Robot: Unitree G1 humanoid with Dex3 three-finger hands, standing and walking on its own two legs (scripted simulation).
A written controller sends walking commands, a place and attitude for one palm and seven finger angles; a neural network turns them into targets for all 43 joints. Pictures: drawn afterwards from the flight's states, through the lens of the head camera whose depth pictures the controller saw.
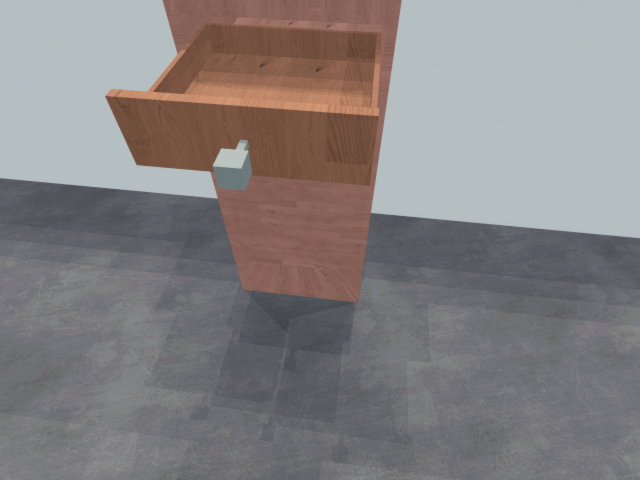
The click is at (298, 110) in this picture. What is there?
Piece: drawer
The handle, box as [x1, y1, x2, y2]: [213, 140, 251, 190]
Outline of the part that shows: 247,140 240,140 235,150 221,148 213,164 213,169 218,187 245,190 251,174 247,150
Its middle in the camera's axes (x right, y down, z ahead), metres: -0.12 -0.11 +0.56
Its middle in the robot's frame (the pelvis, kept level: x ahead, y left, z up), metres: +0.51 +0.15 +0.12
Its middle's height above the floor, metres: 0.90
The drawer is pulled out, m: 0.29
